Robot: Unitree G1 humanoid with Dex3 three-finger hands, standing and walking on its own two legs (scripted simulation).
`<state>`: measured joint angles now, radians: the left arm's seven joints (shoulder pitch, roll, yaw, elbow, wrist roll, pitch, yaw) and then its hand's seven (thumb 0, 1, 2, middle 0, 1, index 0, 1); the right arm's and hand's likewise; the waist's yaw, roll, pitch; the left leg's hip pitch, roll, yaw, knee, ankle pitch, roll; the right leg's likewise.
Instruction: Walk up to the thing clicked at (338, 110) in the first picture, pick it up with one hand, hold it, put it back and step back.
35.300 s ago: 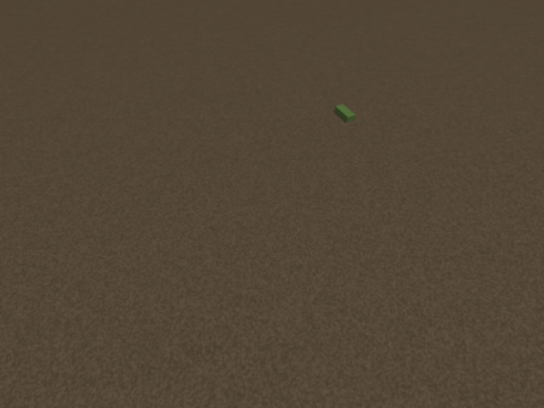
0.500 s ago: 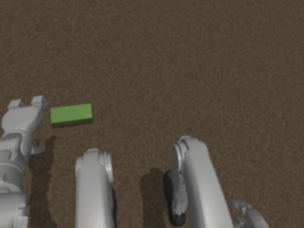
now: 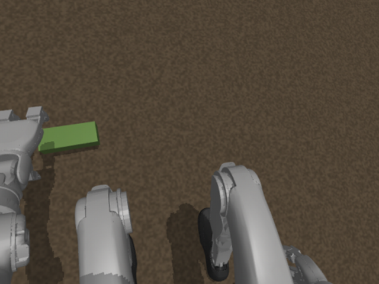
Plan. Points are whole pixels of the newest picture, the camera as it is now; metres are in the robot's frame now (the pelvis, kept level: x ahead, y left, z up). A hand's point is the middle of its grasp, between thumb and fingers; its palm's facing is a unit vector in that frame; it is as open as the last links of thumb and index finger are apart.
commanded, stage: rise first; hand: left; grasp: from above
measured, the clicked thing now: (69, 137) +0.49 +0.26 -0.32
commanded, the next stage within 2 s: none
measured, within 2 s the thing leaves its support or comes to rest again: neither
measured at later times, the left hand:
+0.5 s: hand (38, 148) +0.44 +0.29 -0.20, palm faces -0.47 -0.06 -0.88, open 14.0 cm
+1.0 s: hand (41, 144) +0.45 +0.29 -0.21, palm faces -0.46 -0.07 -0.89, open 14.1 cm
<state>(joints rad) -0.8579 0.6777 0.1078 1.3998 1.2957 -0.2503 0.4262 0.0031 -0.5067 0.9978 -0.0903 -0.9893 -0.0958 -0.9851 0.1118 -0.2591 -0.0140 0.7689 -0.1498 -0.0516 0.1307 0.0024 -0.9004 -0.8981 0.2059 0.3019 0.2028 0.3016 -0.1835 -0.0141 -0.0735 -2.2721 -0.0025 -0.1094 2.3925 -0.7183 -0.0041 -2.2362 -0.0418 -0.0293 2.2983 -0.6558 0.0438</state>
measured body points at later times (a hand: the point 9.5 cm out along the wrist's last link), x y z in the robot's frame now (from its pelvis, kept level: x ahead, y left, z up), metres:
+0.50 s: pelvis +0.00 +0.00 -0.01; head +0.25 +0.07 +0.36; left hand +0.46 +0.29 -0.15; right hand +0.06 -0.28 -0.12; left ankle +0.07 +0.12 -0.30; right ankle +0.10 -0.14 -0.30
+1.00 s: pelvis +0.00 +0.00 -0.02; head +0.25 +0.07 +0.35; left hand +0.47 +0.29 -0.16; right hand +0.05 -0.28 -0.12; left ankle +0.07 +0.12 -0.30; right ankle +0.10 -0.14 -0.30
